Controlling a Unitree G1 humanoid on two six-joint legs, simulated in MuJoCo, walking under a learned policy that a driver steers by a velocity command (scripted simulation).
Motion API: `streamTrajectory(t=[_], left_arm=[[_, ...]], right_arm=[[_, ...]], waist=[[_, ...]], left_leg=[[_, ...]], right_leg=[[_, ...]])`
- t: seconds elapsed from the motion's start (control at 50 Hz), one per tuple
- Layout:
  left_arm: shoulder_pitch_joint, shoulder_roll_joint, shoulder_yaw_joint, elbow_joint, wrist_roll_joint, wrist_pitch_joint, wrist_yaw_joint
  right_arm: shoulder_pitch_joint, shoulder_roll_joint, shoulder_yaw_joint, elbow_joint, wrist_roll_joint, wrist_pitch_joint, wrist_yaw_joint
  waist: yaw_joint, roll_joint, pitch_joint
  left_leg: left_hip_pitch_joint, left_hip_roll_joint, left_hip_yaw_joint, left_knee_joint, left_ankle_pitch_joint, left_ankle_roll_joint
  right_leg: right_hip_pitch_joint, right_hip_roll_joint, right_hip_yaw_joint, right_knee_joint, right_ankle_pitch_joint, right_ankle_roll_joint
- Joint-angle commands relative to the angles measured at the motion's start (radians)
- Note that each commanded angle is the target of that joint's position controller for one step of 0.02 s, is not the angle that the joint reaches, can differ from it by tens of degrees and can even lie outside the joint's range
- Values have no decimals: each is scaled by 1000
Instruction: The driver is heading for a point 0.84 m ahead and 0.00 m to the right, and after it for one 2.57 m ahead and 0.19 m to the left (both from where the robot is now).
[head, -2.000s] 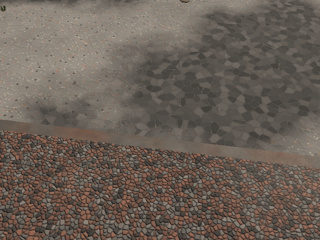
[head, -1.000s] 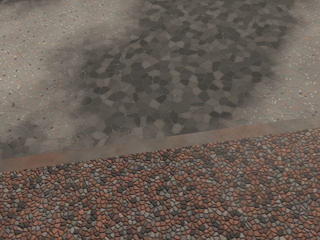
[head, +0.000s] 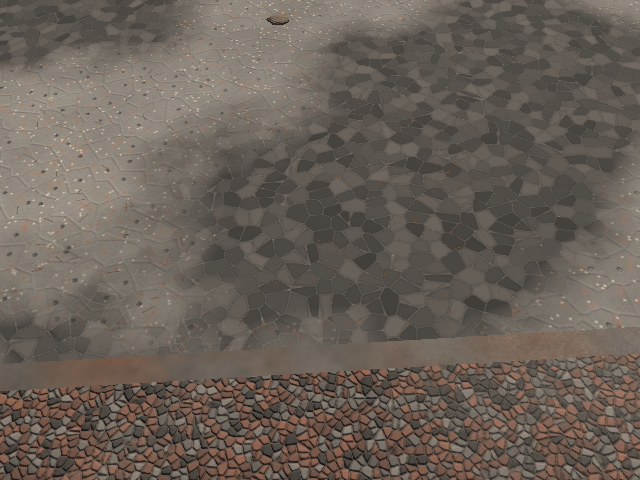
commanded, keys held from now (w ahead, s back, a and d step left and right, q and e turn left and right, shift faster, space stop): w+q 0.24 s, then w+e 0.76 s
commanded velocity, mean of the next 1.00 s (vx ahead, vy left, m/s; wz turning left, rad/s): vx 0.48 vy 0.00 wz -0.06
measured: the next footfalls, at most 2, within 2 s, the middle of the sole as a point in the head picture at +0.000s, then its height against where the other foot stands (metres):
left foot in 0.16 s outside the picture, level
right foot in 0.74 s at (360, 429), level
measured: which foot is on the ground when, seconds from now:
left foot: up 0.00-0.14, down 0.16-0.76, up 0.78-1.00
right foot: down 0.00-0.16, up 0.18-0.72, down 0.74-1.00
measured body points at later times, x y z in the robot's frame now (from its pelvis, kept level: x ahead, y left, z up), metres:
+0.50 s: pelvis +0.26 +0.10 +0.01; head +0.27 +0.11 +0.45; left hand +0.35 +0.39 -0.10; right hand +0.38 -0.15 -0.10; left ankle +0.20 +0.16 -0.74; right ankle +0.46 -0.06 -0.66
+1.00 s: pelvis +0.56 +0.09 +0.00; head +0.60 +0.08 +0.45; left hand +0.69 +0.36 -0.10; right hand +0.71 -0.19 -0.08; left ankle +0.67 +0.27 -0.67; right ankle +0.55 +0.02 -0.74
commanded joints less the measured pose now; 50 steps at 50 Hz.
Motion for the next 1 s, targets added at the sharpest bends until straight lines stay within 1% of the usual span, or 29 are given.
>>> streamTrajectory(t=[0.02, 0.06, 0.1, 0.12, 0.14, 0.16, 0.18, 0.2, 0.22, 0.24, 0.26, 0.28, 0.3, 0.32, 0.4, 0.5, 0.62, 0.68, 0.72, 0.74, 0.76, 0.78, 0.8, 0.82, 0.84, 0.86, 0.88, 0.92, 1.0], left_arm=[[-23, 180, 36, -57, -10, -16, -1], [-4, 199, 41, -51, -21, -13, -5], [1, 217, 46, -49, -27, -5, -8], [1, 231, 49, -51, -27, 1, -6], [-3, 242, 51, -54, -27, 8, -3], [8, 232, 44, -60, -24, 10, 3], [15, 197, 26, -88, -1, 1, 6], [104, 47, -20, -154, 15, -28, -9], [-41, 163, 2, -162, -23, -60, -17], [-110, 190, 11, -194, -52, -70, -20], [-96, 173, 4, -180, -42, -74, -12], [-76, 169, 8, -160, -23, -67, -6], [-34, 167, 11, -145, -21, -50, -10], [-10, 156, 11, -135, -21, -33, -12], [-59, 123, 4, -143, -11, 9, -7], [-182, 99, -5, -172, -20, -12, -29], [-324, 65, -24, -250, -25, -22, -75], [-316, 78, -19, -284, -21, -21, -96], [-181, 138, 9, -273, -20, -11, -91], [-31, 191, 35, -249, -22, -10, -80], [113, 277, 59, -230, -18, 2, -59], [87, 311, 65, -245, -24, -2, -56], [110, 227, 44, -246, -22, 2, -53], [70, 192, 33, -252, -15, 4, -47], [3, 184, 30, -261, -16, 4, -49], [-55, 155, 21, -275, -16, 3, -48], [-88, 152, 17, -290, -6, 5, -44], [-114, 162, 20, -288, -10, 4, -36], [-101, 202, 32, -265, -20, 13, -14]], right_arm=[[-201, -1, 21, -153, -1, -21, 25], [-219, -12, 21, -178, 2, -17, 36], [-208, -34, 13, -197, 3, -13, 42], [-168, -56, 0, -198, 1, -10, 41], [-57, -93, -22, -177, 3, -5, 38], [113, -147, -56, -132, 6, 2, 27], [276, -221, -86, -101, 9, 16, 2], [241, -313, -86, -115, 3, 5, 1], [268, -215, -59, -132, -4, -8, 6], [228, -174, -45, -114, -13, -21, 9], [159, -142, -34, -120, -12, -28, 8], [87, -107, -23, -132, -21, -31, 7], [47, -79, -13, -143, -36, -36, 6], [32, -70, -11, -140, -39, -43, 6], [67, -85, -13, -86, -36, -73, 3], [111, -94, -8, -46, -40, -74, -18], [188, -111, -14, 8, -31, -44, -34], [175, -140, -21, 2, -30, -16, -50], [162, -170, -26, -11, -32, 2, -66], [138, -171, -24, -20, -28, 4, -71], [155, -124, -2, -47, -48, -14, -72], [255, -6, 34, -76, -54, -45, -46], [173, -112, 16, -85, -28, -86, -21], [78, -126, 14, -126, 10, -103, -10], [44, -104, 22, -142, -3, -111, -11], [37, -111, 14, -138, -28, -105, -18], [60, -109, 11, -139, -35, -94, -18], [100, -92, 13, -134, -45, -72, -23], [-12, -39, 38, -160, -49, -59, -32]], waist=[[30, -151, 117], [25, -147, 125], [-5, -155, 105], [-37, -172, 61], [-106, -175, -17], [-189, -152, -117], [-254, -34, -211], [-120, 232, -372], [-212, 89, -390], [-196, 69, -221], [-143, -19, -141], [-97, -34, -91], [-58, 2, -80], [-43, 18, -75], [-46, 0, 5], [-105, -14, 43], [-163, -32, 89], [-129, 3, 35], [-46, 55, -75], [44, 39, -154], [92, -88, -277], [-11, -335, -392], [63, -183, -424], [58, -126, -272], [5, -2, -143], [-31, 19, -92], [-64, -16, -59], [-95, -57, -38], [-62, -99, -12]], left_leg=[[-48, 15, 57, -141, 73, 5], [-3, 6, 86, -205, 44, 33], [69, -30, 121, -252, -16, 75], [155, -68, 150, -260, -49, 99], [315, -116, 177, -285, -49, 128], [573, -157, 174, -310, -21, 165], [882, -23, -53, -320, -56, 222], [1113, 252, -697, -506, -371, 404], [1083, 267, -794, -637, -436, 379], [963, 241, -647, -650, -346, 335], [797, 210, -508, -648, -220, 307], [655, 170, -391, -651, -97, 284], [564, 143, -320, -678, -20, 277], [512, 131, -280, -707, 22, 281], [447, 110, -116, -777, 145, 266], [529, 80, 28, -799, 212, 182], [778, 152, 92, -743, 383, 160], [855, 168, 127, -596, 781, 147], [850, 161, 147, -371, 1093, 131], [745, 132, 176, -158, 1036, 105], [494, 73, 190, 160, 634, 74], [46, -175, 66, 538, -389, -3], [-70, -117, -112, 583, -382, 24], [-118, -67, -104, 529, -314, 35], [-106, -29, -78, 415, -264, 39], [-57, 3, -66, 319, -236, 28], [2, 15, -60, 292, -224, 14], [45, 28, -36, 200, -208, -26], [139, -5, 11, -107, 26, -76]], right_leg=[[-80, -235, 51, -100, 256, -150], [-62, -258, 23, -86, 289, -142], [-25, -276, -13, -17, 505, -127], [-13, -277, -41, 69, 726, -115], [-25, -264, -79, 230, 914, -96], [-125, -233, -108, 445, 955, -67], [-394, -194, -103, 767, 594, -22], [-741, 5, 29, 1102, -286, 23], [-818, -8, 205, 1189, -258, 2], [-892, -43, 181, 1173, -159, -19], [-840, -97, 170, 1097, -70, -32], [-766, -135, 161, 1027, -13, -30], [-692, -164, 169, 1000, 27, -31], [-654, -171, 164, 982, 48, -24], [-719, -174, 150, 861, 200, 13], [-741, -117, 139, 565, 486, -1], [-845, -62, 100, 382, 412, -42], [-776, 2, 16, 364, 243, -83], [-572, 74, -30, 380, 143, -129], [-333, 88, -3, 303, 220, -170], [-3, -94, 261, 309, 298, -245], [355, -335, 841, 220, 205, -466], [386, -313, 862, 142, 98, -427], [270, -281, 705, 124, 101, -376], [89, -239, 605, 97, 197, -347], [-26, -202, 531, 79, 291, -329], [-126, -178, 498, 50, 349, -333], [-234, -153, 448, 18, 417, -339], [-386, -61, 308, 25, 393, -280]])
